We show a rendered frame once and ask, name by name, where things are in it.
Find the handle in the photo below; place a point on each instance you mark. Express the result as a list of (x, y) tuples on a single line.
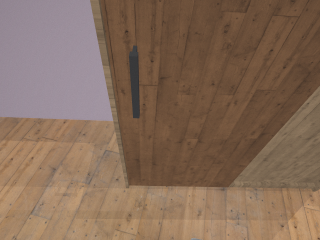
[(134, 80)]

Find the wardrobe door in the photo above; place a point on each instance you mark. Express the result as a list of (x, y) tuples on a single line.
[(293, 154), (217, 80)]

